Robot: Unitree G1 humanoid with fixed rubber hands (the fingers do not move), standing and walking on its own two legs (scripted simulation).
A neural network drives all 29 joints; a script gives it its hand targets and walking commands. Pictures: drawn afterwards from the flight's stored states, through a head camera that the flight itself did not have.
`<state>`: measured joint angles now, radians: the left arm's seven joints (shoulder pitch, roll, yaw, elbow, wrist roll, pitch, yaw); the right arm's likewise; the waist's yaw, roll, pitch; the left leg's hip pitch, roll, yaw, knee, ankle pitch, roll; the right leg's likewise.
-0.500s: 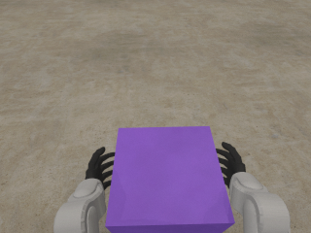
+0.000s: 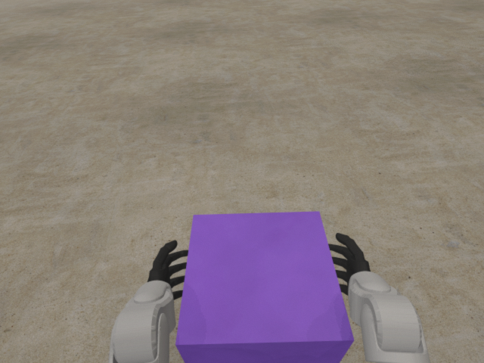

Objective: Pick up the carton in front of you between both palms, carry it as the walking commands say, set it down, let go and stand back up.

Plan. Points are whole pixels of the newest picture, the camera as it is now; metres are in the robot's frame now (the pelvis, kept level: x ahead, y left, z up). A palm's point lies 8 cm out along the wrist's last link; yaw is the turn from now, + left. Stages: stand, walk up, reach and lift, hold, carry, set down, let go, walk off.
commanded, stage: carry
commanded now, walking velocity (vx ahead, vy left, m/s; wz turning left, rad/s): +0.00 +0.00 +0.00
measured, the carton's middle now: (258, 305) +0.26 +0.00 -0.02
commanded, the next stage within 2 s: hold in 1.38 s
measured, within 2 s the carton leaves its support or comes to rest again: neither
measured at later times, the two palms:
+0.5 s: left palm (169, 286) +0.27 +0.14 +0.04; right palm (355, 277) +0.27 -0.15 +0.04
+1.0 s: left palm (167, 297) +0.25 +0.14 +0.04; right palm (359, 288) +0.25 -0.15 +0.04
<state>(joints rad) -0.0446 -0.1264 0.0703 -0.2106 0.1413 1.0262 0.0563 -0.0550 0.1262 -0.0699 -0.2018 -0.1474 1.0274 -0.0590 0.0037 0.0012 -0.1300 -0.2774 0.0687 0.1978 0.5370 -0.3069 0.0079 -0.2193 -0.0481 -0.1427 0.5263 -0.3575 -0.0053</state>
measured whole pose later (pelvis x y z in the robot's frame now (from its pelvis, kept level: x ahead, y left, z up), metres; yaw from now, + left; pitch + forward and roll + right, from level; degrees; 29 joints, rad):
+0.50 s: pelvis -0.02 -0.01 +0.00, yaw +0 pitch +2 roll +0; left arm -0.17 -0.14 0.15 0.14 0.21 0.69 0.03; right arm -0.18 0.14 -0.16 0.15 -0.21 0.69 -0.03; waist 0.00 0.00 -0.08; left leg -0.27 0.08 0.19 0.51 -0.27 0.00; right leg -0.22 -0.04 -0.15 0.50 -0.32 -0.02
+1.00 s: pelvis -0.03 -0.01 +0.00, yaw +0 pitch +2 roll +0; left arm -0.18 -0.14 0.15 0.13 0.22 0.74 0.02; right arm -0.19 0.14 -0.16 0.14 -0.23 0.74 -0.03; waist 0.00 0.00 -0.09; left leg -0.29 0.08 0.19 0.50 -0.23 0.01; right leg -0.24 -0.04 -0.16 0.50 -0.30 -0.02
